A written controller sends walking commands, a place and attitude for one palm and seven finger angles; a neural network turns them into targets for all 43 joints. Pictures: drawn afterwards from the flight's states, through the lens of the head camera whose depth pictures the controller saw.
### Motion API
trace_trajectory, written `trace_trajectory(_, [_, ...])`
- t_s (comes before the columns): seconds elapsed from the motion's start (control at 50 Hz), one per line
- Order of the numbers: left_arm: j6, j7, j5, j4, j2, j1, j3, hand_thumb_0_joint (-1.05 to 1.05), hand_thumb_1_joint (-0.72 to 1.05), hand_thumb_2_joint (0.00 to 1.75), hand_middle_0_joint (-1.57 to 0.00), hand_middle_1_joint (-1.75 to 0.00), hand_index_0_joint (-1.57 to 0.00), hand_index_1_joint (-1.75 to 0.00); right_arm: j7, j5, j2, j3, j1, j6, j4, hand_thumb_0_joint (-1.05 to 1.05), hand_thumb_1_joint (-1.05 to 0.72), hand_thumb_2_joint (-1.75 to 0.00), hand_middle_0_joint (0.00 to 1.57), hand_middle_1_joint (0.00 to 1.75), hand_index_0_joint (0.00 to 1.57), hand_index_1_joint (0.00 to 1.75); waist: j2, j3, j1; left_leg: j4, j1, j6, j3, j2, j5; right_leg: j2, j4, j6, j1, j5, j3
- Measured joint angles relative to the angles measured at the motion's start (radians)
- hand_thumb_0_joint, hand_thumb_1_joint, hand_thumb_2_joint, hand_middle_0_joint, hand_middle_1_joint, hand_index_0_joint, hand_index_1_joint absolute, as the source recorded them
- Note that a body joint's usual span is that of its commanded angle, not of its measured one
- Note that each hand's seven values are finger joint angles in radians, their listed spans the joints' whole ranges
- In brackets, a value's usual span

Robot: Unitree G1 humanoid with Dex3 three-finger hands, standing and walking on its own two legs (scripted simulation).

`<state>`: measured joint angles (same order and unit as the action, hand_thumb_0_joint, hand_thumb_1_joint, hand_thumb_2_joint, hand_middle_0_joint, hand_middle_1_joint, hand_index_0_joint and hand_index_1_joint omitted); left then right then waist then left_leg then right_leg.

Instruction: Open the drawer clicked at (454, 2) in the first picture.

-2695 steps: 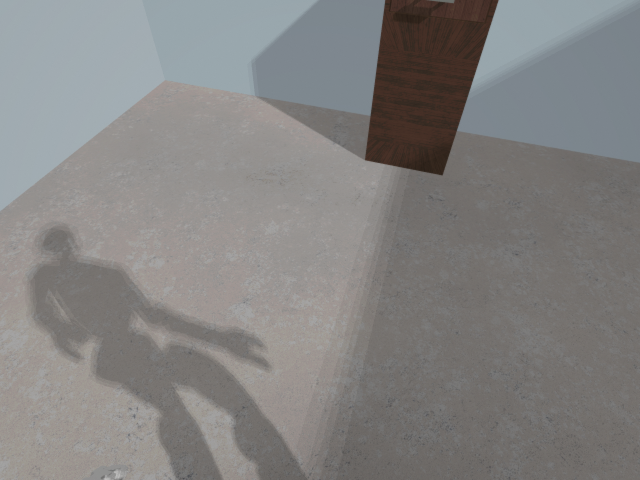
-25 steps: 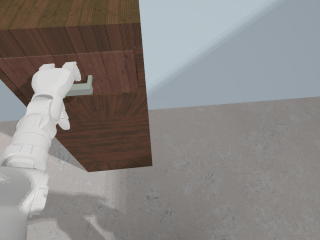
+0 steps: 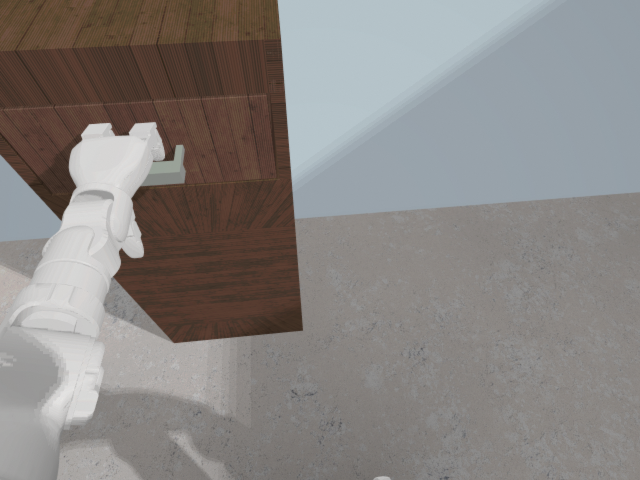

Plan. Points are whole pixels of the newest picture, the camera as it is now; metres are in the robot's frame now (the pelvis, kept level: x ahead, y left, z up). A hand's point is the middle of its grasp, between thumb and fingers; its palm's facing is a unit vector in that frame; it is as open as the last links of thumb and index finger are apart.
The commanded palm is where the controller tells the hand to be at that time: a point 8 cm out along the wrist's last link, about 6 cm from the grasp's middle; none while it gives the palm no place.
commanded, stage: lower the fingers behind the handle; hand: left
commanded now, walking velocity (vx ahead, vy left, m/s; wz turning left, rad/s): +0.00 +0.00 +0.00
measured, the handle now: (146, 163) +0.53 +0.24 +0.06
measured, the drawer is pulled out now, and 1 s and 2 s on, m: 0.00 0.00 0.00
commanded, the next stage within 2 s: lift the fingers back up to retry in 0.56 s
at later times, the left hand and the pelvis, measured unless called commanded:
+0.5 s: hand (131, 192) +0.48 +0.25 +0.06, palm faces -0.03 +0.03 -1.00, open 13.8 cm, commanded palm +0.46 +0.24 +0.09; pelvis -0.02 +0.00 -0.01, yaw +0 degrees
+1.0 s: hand (130, 187) +0.48 +0.25 +0.07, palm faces -0.03 -0.02 -1.00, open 13.8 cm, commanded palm +0.46 +0.24 +0.14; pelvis +0.00 +0.01 +0.00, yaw +0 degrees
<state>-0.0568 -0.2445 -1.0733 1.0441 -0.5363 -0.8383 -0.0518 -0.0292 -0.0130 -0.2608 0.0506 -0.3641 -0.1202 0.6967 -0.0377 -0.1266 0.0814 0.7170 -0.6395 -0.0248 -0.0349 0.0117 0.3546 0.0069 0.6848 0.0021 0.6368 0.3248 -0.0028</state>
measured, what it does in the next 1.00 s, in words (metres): stands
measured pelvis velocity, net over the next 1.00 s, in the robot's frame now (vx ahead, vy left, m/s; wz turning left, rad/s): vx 0.00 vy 0.01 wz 0.00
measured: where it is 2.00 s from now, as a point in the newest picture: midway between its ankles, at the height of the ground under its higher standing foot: outside the picture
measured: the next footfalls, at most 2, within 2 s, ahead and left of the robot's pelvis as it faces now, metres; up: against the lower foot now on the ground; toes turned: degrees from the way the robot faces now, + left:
none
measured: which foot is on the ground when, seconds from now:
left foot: down 0.00-1.00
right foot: down 0.00-1.00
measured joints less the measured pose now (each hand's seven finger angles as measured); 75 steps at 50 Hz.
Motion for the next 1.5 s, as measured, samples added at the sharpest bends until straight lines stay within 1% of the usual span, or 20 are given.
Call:
trace_trajectory(0.1, [0.005, -0.009, -0.005, 0.015, -0.003, -0.02, -0.005, 0.0, -0.49, 0.31, -0.24, -1.25, -0.32, -1.2, -0.002, 0.0, -0.001, -0.004, 0.006, 0.006, -0.005, 0.0, -0.91, -0.9, 0.21, 0.3, 0.2, 0.3, 0.002, 0.0, 0.003, 0.014, -0.021, -0.001, 0.001, 0.0, 0.0, 0.0, 0.013, 0.0, 0.02, -0.001, -0.001])
trace_trajectory(0.16, [0.001, -0.009, -0.004, 0.022, -0.009, -0.026, 0.003, 0.0, -0.49, 0.31, -0.24, -1.27, -0.32, -1.2, -0.004, 0.0, -0.003, -0.009, 0.007, 0.008, -0.009, 0.0, -0.91, -0.9, 0.21, 0.3, 0.2, 0.3, 0.004, -0.004, 0.006, 0.022, -0.033, -0.001, -0.002, 0.002, 0.001, 0.001, 0.02, 0.001, 0.033, -0.001, 0.002])
trace_trajectory(0.3, [0.011, -0.004, -0.006, 0.031, -0.018, -0.049, -0.009, 0.0, -0.49, 0.31, -0.23, -1.29, -0.32, -1.2, -0.008, -0.005, -0.005, -0.012, 0.001, 0.011, -0.019, 0.0, -0.91, -0.9, 0.21, 0.3, 0.2, 0.3, 0.005, -0.002, 0.012, 0.044, -0.06, -0.003, -0.003, 0.002, 0.002, 0.001, 0.041, 0.002, 0.061, 0.0, 0.003])
trace_trajectory(0.44, [0.012, 0.0, -0.001, 0.032, -0.023, -0.053, -0.005, 0.01, -0.49, 0.31, -0.22, -1.28, -0.32, -1.2, -0.011, -0.005, -0.005, -0.015, -0.01, 0.014, -0.016, 0.0, -0.91, -0.9, 0.21, 0.3, 0.2, 0.3, 0.003, -0.002, 0.016, 0.054, -0.073, -0.004, -0.005, 0.002, 0.002, 0.001, 0.05, 0.004, 0.073, -0.002, 0.005])
trace_trajectory(0.5, [0.017, -0.002, -0.003, 0.039, -0.023, -0.062, -0.016, 0.01, -0.49, 0.31, -0.22, -1.28, -0.32, -1.2, -0.013, -0.007, -0.003, -0.016, -0.015, 0.016, -0.014, 0.0, -0.91, -0.9, 0.21, 0.3, 0.2, 0.3, 0.002, -0.001, 0.018, 0.057, -0.079, -0.005, -0.004, 0.001, 0.002, 0.001, 0.053, 0.004, 0.078, -0.002, 0.004])
trace_trajectory(0.68, [0.02, 0.005, -0.001, 0.048, -0.029, -0.081, -0.018, 0.01, -0.49, 0.31, -0.24, -1.3, -0.32, -1.2, -0.013, -0.007, -0.003, -0.018, -0.021, 0.022, -0.011, 0.0, -0.91, -0.9, 0.21, 0.3, 0.2, 0.3, -0.001, 0.0, 0.021, 0.065, -0.093, -0.006, -0.003, 0.001, 0.001, 0.0, 0.058, 0.005, 0.091, -0.004, 0.003])
trace_trajectory(0.86, [0.002, 0.035, 0.013, 0.01, -0.028, -0.035, 0.019, 0.01, -0.49, 0.31, -0.24, -1.25, -0.32, -1.2, -0.014, -0.005, 0.001, -0.012, -0.019, 0.02, -0.007, 0.0, -0.91, -0.9, 0.21, 0.3, 0.2, 0.3, -0.006, 0.002, 0.02, 0.041, -0.056, -0.007, -0.007, 0.003, 0.0, 0.003, 0.031, 0.006, 0.054, -0.009, 0.007])
trace_trajectory(1.02, [-0.011, 0.038, 0.014, -0.049, -0.008, 0.002, 0.028, 0.0, -0.49, 0.31, -0.29, -1.21, -0.32, -1.2, -0.013, -0.002, 0.003, -0.006, -0.006, 0.024, 0.002, 0.0, -0.91, -0.9, 0.21, 0.3, 0.2, 0.3, -0.009, 0.013, 0.011, 0.003, 0.001, -0.006, -0.001, -0.001, -0.003, 0.0, -0.01, 0.007, -0.007, -0.01, 0.002])
trace_trajectory(1.12, [0.01, 0.043, 0.019, -0.076, -0.009, 0.007, 0.038, 0.0, -0.49, 0.31, -0.31, -1.2, -0.32, -1.2, -0.01, -0.003, 0.003, -0.006, 0.011, 0.019, 0.001, 0.0, -0.91, -0.9, 0.21, 0.3, 0.2, 0.3, -0.011, 0.012, 0.005, -0.025, 0.038, -0.005, -0.001, -0.002, -0.005, -0.001, -0.036, 0.006, -0.043, -0.011, 0.003])
trace_trajectory(1.2, [0.043, 0.081, 0.036, -0.09, -0.012, 0.005, 0.016, 0.0, -0.49, 0.31, -0.32, -1.2, -0.32, -1.21, -0.008, -0.009, 0.0, -0.005, 0.023, 0.011, -0.003, 0.0, -0.91, -0.9, 0.21, 0.3, 0.2, 0.3, -0.016, 0.013, -0.005, -0.05, 0.074, -0.004, -0.001, -0.004, -0.007, -0.002, -0.059, 0.006, -0.078, -0.012, 0.003])
trace_trajectory(1.26, [0.044, 0.123, 0.052, -0.124, -0.011, 0.017, 0.011, 0.0, -0.49, 0.31, -0.32, -1.2, -0.32, -1.21, -0.01, -0.012, -0.002, -0.006, 0.031, 0.004, -0.009, 0.0, -0.91, -0.9, 0.21, 0.3, 0.2, 0.3, -0.019, 0.014, -0.013, -0.071, 0.103, -0.004, 0.0, -0.006, -0.01, -0.004, -0.076, 0.006, -0.105, -0.013, 0.002])
trace_trajectory(1.32, [0.034, 0.149, 0.06, -0.153, -0.007, 0.023, 0.001, 0.0, -0.49, 0.31, -0.32, -1.2, -0.32, -1.21, -0.011, -0.014, -0.003, -0.006, 0.04, -0.003, -0.014, 0.0, -0.91, -0.9, 0.21, 0.3, 0.2, 0.3, -0.02, 0.014, -0.022, -0.086, 0.126, -0.003, 0.002, -0.008, -0.012, -0.005, -0.087, 0.005, -0.129, -0.011, 0.0])
trace_trajectory(1.42, [0.023, 0.173, 0.062, -0.158, -0.001, 0.026, -0.009, 0.0, -0.49, 0.31, -0.32, -1.2, -0.32, -1.21, -0.009, -0.017, -0.005, -0.012, 0.061, -0.015, -0.024, 0.0, -0.91, -0.9, 0.21, 0.3, 0.2, 0.3, -0.015, 0.018, -0.032, -0.096, 0.143, 0.001, 0.003, -0.009, -0.014, -0.006, -0.089, 0.001, -0.141, -0.008, -0.001])
trace_trajectory(1.5, [0.006, 0.171, 0.057, -0.162, 0.003, 0.036, -0.008, 0.0, -0.49, 0.31, -0.32, -1.2, -0.32, -1.21, -0.01, -0.015, -0.004, -0.011, 0.073, -0.015, -0.031, 0.0, -0.91, -0.9, 0.21, 0.3, 0.2, 0.3, -0.014, 0.023, -0.036, -0.095, 0.139, 0.004, 0.006, -0.008, -0.014, -0.006, -0.083, -0.002, -0.136, -0.005, -0.004])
